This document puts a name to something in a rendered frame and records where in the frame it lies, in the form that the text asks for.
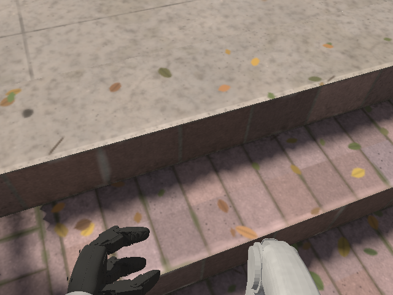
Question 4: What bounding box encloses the right robot thigh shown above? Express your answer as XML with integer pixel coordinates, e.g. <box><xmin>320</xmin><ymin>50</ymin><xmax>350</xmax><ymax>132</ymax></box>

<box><xmin>247</xmin><ymin>240</ymin><xmax>321</xmax><ymax>295</ymax></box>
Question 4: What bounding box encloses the robot left hand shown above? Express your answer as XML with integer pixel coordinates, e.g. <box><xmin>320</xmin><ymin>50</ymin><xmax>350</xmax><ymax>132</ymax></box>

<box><xmin>67</xmin><ymin>226</ymin><xmax>160</xmax><ymax>295</ymax></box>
